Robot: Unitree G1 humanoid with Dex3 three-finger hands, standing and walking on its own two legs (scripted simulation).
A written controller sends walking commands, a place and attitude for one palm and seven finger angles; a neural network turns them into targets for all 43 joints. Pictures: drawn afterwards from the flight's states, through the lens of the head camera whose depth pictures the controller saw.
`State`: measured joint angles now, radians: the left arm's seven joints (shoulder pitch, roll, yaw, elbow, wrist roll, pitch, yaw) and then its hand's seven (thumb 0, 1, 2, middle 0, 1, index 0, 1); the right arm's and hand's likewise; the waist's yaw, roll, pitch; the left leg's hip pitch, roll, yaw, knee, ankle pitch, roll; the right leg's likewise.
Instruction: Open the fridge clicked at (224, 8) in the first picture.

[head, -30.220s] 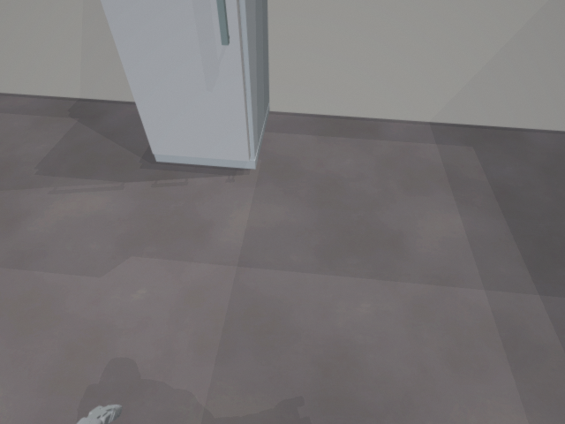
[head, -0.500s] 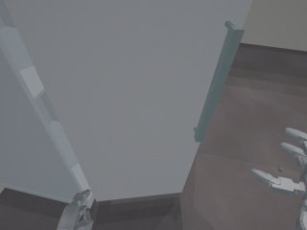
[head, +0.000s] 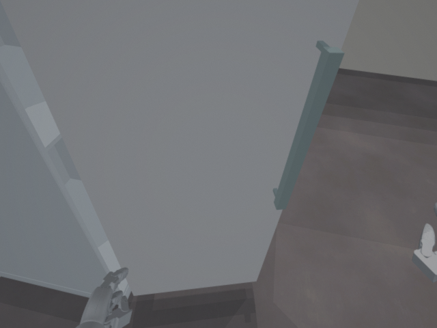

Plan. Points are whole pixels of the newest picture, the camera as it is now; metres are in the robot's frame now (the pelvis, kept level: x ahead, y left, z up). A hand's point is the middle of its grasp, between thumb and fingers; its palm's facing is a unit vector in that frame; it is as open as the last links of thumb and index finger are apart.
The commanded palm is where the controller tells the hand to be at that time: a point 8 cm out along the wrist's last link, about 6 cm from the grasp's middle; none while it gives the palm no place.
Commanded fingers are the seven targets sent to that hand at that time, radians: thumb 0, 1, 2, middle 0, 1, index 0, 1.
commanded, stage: draw the hand back to the body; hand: right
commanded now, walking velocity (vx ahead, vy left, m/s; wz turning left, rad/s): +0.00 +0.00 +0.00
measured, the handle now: (296, 141) +0.46 -0.18 +0.13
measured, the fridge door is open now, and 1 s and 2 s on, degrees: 71 71 71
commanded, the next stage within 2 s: step back with the hand held close in 0.22 s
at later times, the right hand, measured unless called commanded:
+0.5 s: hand (417, 250) +0.19 -0.27 +0.16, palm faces +0.43 +0.81 -0.40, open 7.4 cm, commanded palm +0.12 -0.31 +0.17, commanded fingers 0.00 -0.90 -0.90 0.20 0.30 0.20 0.30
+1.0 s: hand out of the picture +0.10 -0.31 +0.14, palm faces +0.48 +0.75 -0.45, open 7.4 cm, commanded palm +0.05 -0.34 +0.17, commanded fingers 0.00 -0.90 -0.90 0.20 0.30 0.20 0.30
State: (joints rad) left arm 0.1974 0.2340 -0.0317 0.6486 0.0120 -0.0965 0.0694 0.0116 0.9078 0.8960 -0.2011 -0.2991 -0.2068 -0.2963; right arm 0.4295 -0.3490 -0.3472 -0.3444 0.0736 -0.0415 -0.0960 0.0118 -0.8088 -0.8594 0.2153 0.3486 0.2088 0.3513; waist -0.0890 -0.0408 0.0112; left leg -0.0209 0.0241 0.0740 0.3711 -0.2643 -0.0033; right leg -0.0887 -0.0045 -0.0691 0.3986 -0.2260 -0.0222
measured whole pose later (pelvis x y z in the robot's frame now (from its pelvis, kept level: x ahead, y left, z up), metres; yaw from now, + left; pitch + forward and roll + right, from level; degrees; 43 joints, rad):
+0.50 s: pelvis -0.02 -0.01 +0.00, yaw +0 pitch -2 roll +1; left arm 0.18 0.24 -0.03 0.61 0.01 -0.04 0.07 0.01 0.91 0.90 -0.20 -0.30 -0.21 -0.30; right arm 0.42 -0.36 -0.36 -0.39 0.06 -0.11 -0.11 0.02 -0.89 -0.90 0.21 0.30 0.21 0.30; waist -0.04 -0.04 0.02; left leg -0.11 0.01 0.08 0.37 -0.22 -0.01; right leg -0.21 -0.02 -0.06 0.46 -0.22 -0.03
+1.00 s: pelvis -0.08 -0.03 -0.02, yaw -3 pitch +0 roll +2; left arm 0.21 0.21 -0.02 0.56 0.00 -0.06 0.08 0.01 0.91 0.90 -0.20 -0.30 -0.21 -0.30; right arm 0.51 -0.38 -0.42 -0.47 0.03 -0.20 -0.12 0.02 -0.89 -0.90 0.21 0.30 0.21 0.30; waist -0.04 -0.01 0.02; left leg -0.30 0.02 0.00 0.53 -0.24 -0.04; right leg -0.40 0.02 -0.04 0.57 -0.19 -0.07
